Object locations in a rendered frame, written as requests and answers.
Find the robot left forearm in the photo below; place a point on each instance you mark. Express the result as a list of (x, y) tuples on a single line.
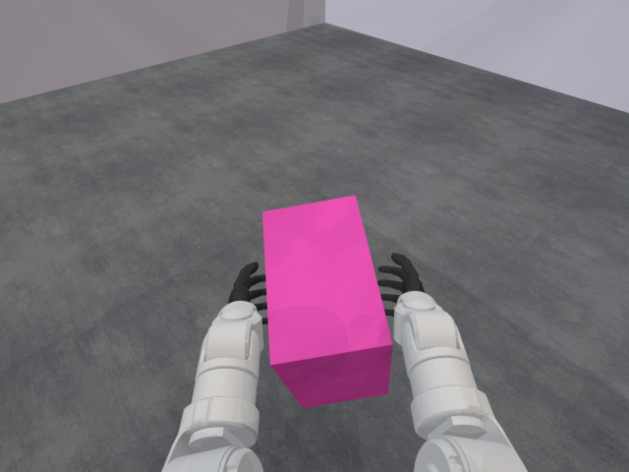
[(223, 410)]

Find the left robot hand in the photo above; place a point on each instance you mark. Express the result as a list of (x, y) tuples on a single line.
[(242, 285)]

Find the right robot hand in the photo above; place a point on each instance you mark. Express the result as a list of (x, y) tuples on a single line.
[(407, 273)]

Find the robot right forearm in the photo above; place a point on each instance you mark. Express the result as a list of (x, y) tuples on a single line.
[(446, 398)]

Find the robot right upper arm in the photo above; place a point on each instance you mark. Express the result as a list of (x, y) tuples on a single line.
[(455, 454)]

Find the carton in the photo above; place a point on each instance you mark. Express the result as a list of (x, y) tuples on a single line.
[(329, 339)]

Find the robot left upper arm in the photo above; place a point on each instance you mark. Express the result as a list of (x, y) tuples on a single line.
[(233, 458)]

